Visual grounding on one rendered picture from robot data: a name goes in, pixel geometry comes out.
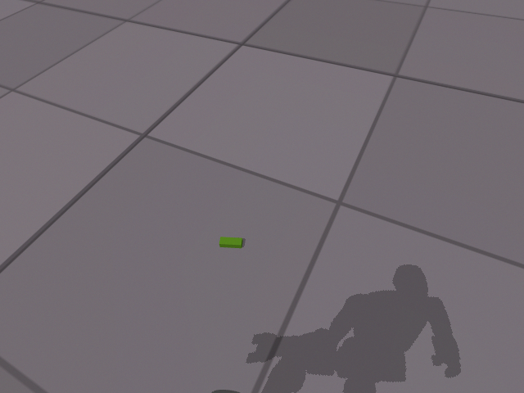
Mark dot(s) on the small box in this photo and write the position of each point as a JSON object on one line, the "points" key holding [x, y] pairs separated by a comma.
{"points": [[231, 242]]}

